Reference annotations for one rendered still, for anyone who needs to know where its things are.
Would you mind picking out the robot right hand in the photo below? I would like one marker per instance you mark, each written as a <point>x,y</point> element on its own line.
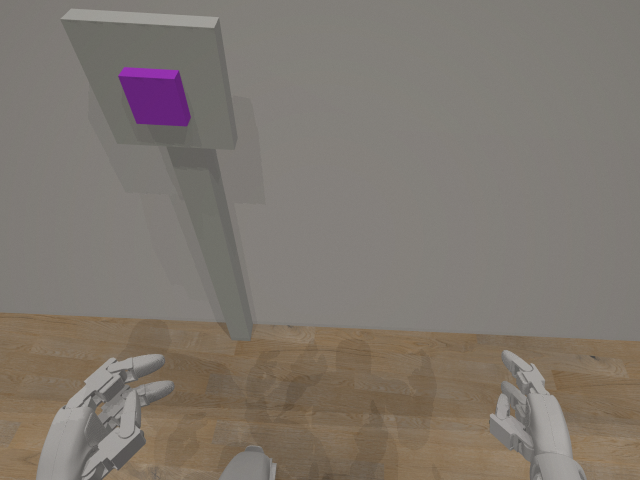
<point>539,426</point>

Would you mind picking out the button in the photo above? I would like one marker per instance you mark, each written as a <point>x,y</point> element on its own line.
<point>155,96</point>

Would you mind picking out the panel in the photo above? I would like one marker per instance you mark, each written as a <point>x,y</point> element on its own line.
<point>107,41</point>

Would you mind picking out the robot left shin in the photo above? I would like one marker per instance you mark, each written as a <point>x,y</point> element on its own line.
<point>254,449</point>

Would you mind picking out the robot right forearm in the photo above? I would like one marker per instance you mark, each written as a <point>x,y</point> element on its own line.
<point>553,466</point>

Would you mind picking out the robot left hand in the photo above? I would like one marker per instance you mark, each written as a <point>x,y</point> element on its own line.
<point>77,432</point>

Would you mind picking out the robot left thigh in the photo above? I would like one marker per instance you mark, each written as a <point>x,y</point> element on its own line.
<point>250,465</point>

